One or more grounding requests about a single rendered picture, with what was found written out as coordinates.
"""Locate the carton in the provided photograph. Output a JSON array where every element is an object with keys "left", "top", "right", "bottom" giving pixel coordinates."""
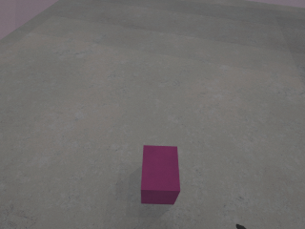
[{"left": 141, "top": 145, "right": 180, "bottom": 205}]

